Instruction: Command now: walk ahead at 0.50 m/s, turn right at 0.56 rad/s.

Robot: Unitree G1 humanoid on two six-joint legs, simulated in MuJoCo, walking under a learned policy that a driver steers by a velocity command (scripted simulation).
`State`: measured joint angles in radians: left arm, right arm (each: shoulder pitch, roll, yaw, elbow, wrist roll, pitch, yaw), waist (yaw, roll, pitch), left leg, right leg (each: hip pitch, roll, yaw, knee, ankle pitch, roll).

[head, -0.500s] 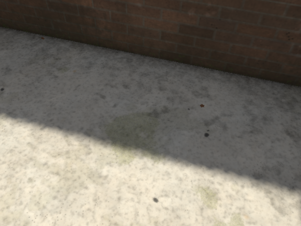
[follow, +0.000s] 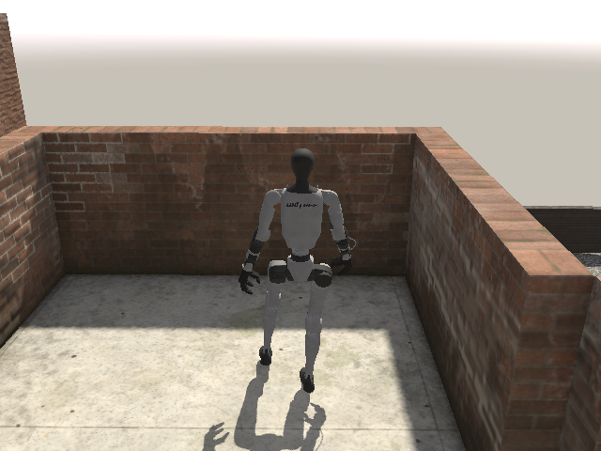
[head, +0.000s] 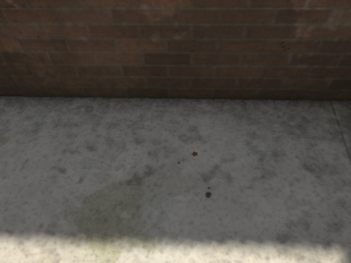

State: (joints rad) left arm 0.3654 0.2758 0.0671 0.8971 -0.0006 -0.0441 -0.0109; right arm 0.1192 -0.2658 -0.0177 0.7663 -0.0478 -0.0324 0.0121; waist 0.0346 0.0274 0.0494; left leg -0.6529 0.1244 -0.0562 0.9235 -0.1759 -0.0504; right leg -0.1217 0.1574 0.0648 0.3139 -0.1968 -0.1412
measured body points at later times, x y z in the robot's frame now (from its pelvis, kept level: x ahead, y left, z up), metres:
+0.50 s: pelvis +0.28 +0.04 +0.00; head +0.30 +0.05 +0.45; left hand +0.48 +0.27 -0.12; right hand +0.24 -0.24 -0.11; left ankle +0.28 +0.14 -0.74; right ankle +0.28 -0.10 -0.66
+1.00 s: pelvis +0.50 -0.10 +0.00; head +0.52 -0.14 +0.45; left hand +0.71 +0.09 -0.11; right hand +0.46 -0.39 -0.13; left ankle +0.64 +0.01 -0.67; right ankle +0.48 -0.14 -0.74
